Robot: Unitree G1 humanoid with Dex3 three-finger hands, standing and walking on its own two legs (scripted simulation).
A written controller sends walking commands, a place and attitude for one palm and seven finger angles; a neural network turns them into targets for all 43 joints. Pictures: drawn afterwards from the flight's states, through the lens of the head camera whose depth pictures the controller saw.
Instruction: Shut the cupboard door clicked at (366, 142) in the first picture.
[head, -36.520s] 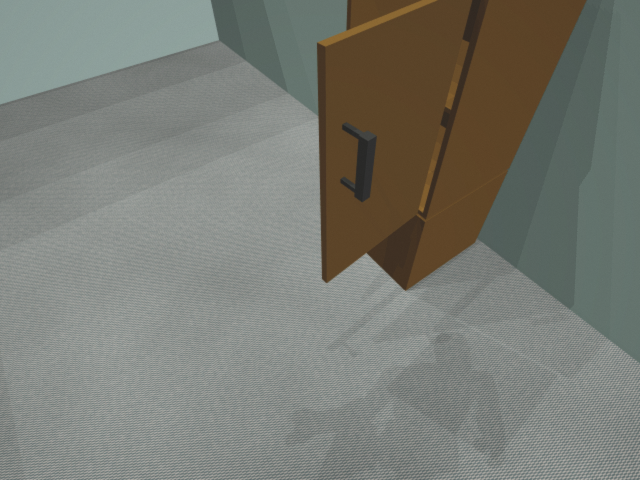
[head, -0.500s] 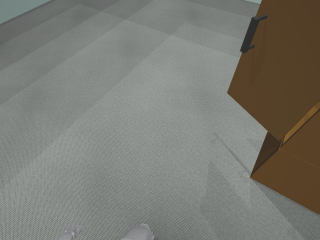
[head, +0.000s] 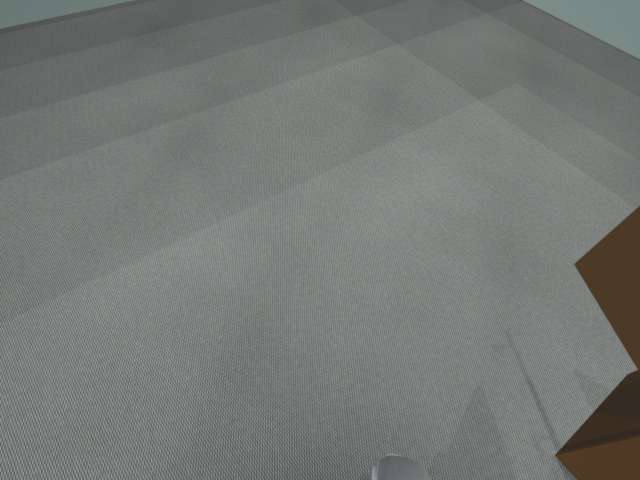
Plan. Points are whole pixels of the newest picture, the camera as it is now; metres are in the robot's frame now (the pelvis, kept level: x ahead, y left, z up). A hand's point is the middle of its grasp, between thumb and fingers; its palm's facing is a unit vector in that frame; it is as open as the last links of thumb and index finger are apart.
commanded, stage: walk to a spot facing it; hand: left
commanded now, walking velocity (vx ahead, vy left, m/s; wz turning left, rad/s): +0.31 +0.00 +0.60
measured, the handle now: out of the picture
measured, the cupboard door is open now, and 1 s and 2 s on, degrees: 63 63 63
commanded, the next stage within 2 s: turn to face it in 0.68 s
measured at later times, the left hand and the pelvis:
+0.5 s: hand out of the picture +0.10 +0.16 -0.17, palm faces +0.37 -0.91 -0.19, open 7.4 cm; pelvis +0.16 -0.01 +0.00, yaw +21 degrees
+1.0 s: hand (142, 334) +0.32 +0.31 -0.15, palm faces +0.49 -0.85 -0.21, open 7.4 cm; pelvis +0.32 +0.09 +0.01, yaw +29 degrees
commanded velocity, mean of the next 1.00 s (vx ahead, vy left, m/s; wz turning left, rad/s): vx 0.19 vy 0.00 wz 0.30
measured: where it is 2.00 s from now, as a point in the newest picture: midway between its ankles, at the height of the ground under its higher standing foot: (272, 386)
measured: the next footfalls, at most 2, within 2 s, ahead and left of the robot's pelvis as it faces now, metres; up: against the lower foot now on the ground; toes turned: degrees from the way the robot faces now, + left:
right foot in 0.18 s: +0.16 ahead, -0.15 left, +0.00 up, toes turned +2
left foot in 0.60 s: +0.28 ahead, +0.15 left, +0.00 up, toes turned +29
